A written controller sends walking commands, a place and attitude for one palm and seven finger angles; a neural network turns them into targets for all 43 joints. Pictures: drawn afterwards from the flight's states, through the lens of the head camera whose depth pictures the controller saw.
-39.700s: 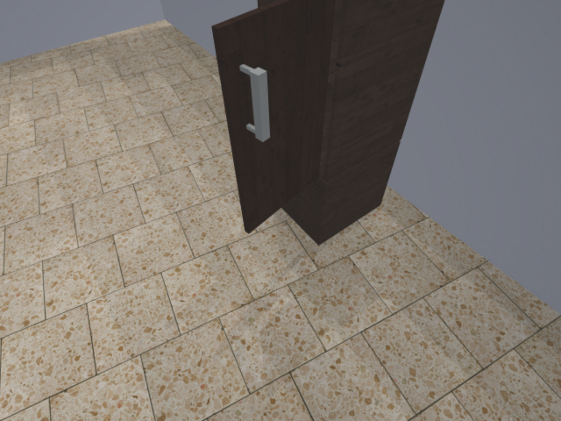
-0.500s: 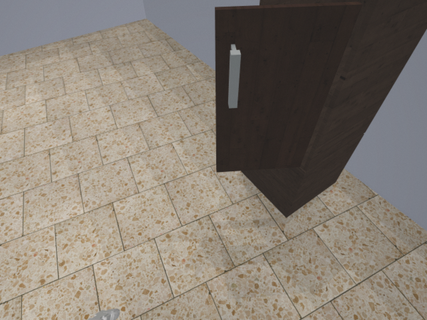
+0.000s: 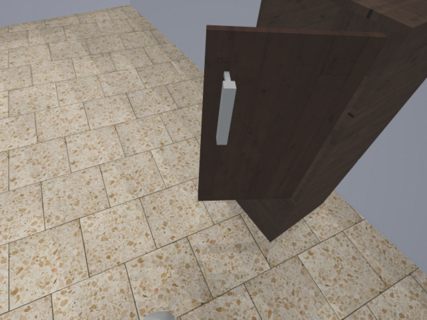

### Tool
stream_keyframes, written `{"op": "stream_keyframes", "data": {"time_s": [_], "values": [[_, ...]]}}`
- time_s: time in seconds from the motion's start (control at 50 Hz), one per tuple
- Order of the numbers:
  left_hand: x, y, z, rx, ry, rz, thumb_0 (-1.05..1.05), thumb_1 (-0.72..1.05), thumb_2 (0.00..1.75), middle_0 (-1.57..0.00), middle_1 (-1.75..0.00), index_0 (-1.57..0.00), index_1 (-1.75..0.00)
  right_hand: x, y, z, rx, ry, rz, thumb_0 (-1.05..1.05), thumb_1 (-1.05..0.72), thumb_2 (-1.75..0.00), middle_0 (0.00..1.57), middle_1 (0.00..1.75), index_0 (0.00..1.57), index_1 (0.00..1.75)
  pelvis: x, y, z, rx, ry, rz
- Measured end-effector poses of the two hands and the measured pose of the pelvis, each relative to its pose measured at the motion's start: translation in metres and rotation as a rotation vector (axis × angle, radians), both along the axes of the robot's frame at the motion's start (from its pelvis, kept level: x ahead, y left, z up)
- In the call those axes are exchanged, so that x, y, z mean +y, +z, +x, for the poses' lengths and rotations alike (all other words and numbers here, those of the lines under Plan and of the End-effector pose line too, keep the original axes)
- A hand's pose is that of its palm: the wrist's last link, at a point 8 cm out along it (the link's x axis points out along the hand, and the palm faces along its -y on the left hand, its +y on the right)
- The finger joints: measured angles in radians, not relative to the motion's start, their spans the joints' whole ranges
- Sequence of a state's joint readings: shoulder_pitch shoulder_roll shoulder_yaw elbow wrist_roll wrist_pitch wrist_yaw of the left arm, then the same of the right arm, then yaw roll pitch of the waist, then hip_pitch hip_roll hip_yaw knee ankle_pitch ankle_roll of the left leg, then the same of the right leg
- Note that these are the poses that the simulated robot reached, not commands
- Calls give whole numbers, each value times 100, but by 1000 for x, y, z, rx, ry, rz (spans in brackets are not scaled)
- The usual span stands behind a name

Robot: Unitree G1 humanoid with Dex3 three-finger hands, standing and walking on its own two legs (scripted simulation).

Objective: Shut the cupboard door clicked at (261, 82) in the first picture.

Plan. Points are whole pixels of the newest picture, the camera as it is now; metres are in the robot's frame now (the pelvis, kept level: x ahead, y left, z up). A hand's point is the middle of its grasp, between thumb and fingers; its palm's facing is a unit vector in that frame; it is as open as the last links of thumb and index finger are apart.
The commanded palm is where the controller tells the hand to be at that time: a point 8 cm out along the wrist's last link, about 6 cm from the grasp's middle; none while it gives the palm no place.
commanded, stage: come to a stop and stand still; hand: left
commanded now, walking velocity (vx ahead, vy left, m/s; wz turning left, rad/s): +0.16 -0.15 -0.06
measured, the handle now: (224, 109) +0.50 +0.02 +0.11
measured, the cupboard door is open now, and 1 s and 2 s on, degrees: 59 59 59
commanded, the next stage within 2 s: none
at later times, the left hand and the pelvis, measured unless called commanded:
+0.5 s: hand (165, 296) +0.19 +0.11 -0.14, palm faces +0.00 -0.97 -0.24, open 7.3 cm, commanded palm none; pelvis +0.08 -0.07 +0.01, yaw +0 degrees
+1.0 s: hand out of the picture +0.06 +0.21 -0.14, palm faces +0.04 -0.95 -0.30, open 7.4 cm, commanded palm none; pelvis +0.04 +0.00 +0.01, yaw +0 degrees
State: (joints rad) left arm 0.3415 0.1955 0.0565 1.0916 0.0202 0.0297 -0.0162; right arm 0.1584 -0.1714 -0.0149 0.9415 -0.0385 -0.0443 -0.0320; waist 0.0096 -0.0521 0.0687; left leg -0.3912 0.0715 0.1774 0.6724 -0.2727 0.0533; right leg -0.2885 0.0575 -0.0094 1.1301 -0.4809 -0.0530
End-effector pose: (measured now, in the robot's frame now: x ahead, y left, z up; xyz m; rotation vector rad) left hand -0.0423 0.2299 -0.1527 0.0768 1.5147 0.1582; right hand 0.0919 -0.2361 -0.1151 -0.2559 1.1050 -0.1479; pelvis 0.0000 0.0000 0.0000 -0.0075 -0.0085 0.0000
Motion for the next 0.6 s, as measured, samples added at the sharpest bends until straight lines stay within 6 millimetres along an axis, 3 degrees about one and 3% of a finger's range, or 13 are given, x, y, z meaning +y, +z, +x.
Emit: {"op": "stream_keyframes", "data": {"time_s": [0.1, 0.18, 0.3, 0.36, 0.44, 0.52, 0.6], "values": [[1, 19, 84, -139, -31, 17, 0, 91, 90, -20, -30, -20, -30, -9, 7, -12, 109, -39, 7, 0, -90, -90, 20, 30, 20, 30, -9, 16, 27, 3, -5, -8], [-10, 33, 144, -228, -61, 42, 0, 91, 90, -19, -30, -20, -30, -22, 6, -24, 203, -84, 31, 0, -90, -90, 20, 30, 20, 30, -25, 23, 49, 8, -4, -16], [-44, 30, 207, -312, -125, 98, 0, 91, 90, -19, -30, -20, -30, -57, -20, -22, 286, -157, 84, 0, -90, -90, 20, 30, 20, 30, -63, 6, 83, 6, -9, 30], [-64, 30, 219, -306, -147, 102, 0, 91, 90, -19, -30, -20, -30, -76, -32, -12, 299, -180, 85, 0, -90, -90, 20, 30, 20, 30, -69, 1, 89, 8, -14, 23], [-77, 37, 224, -301, -139, 94, 0, 91, 90, -20, -30, -20, -30, -87, -29, 9, 281, -162, 68, 0, -91, -90, 20, 30, 20, 30, -68, 8, 88, 16, -11, 32], [-70, 40, 220, -319, -105, 100, 0, 91, 90, -20, -30, -21, -30, -87, -17, 33, 236, -113, 50, 0, -91, -90, 20, 30, 20, 30, -65, 14, 82, 29, 4, 40], [-50, 36, 205, -325, -79, 103, 0, 91, 90, -20, -30, -21, -30, -77, -5, 55, 163, -65, 25, 0, -91, -90, 20, 30, 20, 30, -54, 14, 73, 35, 16, 34]]}}
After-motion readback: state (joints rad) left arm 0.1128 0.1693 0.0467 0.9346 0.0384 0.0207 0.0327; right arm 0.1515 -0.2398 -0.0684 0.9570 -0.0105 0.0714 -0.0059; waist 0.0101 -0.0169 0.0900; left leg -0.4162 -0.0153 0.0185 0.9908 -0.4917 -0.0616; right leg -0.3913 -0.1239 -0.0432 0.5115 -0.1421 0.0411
